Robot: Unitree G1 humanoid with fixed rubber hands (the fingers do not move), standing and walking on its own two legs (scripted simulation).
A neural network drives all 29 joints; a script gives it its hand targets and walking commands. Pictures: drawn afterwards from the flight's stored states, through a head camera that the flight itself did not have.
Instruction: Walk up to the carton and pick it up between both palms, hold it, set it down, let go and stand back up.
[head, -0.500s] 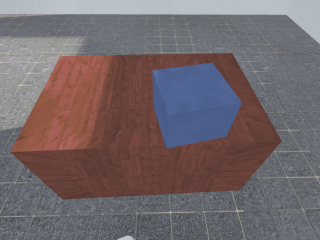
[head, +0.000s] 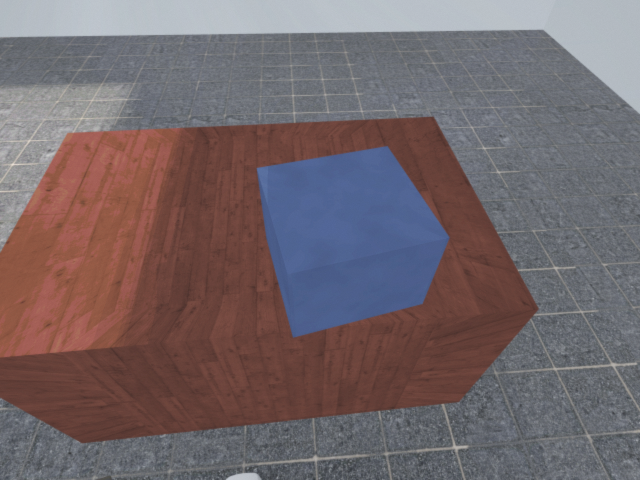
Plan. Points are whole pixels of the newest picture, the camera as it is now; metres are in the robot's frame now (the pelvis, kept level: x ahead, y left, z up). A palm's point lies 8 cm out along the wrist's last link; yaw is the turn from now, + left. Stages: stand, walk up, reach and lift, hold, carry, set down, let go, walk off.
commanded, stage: walk up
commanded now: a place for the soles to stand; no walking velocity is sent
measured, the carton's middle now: (342, 238) +0.56 +0.00 -0.09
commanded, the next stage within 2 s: none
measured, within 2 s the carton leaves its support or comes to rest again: neither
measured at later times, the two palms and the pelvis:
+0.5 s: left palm out of the picture +0.12 +0.32 -0.11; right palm out of the picture +0.10 -0.34 -0.08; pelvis +0.04 +0.00 +0.00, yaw +0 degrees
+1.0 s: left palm out of the picture +0.12 +0.32 -0.10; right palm out of the picture +0.12 -0.34 -0.08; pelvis +0.05 +0.00 +0.01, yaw +0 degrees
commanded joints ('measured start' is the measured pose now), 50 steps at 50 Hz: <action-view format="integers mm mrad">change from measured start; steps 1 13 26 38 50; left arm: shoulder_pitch -13 -130 -198 -190 99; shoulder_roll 254 180 220 219 310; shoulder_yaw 48 3 2 -4 62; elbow -77 -75 34 70 78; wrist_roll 19 5 15 10 30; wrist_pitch -39 8 -28 -21 -40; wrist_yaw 39 59 64 62 27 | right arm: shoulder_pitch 60 49 0 -103 -220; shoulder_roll -210 -329 -165 -185 -187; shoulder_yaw -95 -118 -68 -59 -94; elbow -39 -16 32 56 -37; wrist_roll -7 -15 -1 -4 -16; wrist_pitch -8 -33 0 8 11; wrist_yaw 0 -33 -2 0 12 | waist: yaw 22 -39 -40 -24 123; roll -82 186 -87 -38 -208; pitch -13 -48 -91 -102 27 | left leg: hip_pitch -178 261 167 160 -385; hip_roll -24 306 -99 -48 -119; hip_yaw -56 -476 -22 -63 -14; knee -9 -629 -464 -450 -89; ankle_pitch -38 490 184 221 -149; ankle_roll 26 302 50 48 49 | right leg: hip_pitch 134 -195 34 40 385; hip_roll -178 -15 -131 -119 -241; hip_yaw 383 27 193 177 546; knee -412 297 -240 -250 -548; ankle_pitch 17 -282 199 102 -478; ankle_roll -233 -23 -147 -123 -262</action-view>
